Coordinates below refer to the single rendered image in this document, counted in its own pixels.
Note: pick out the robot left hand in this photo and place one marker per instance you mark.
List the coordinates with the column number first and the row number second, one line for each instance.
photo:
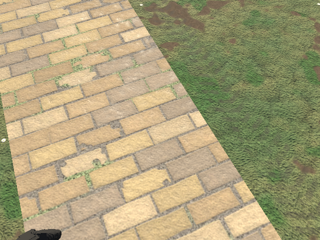
column 44, row 234

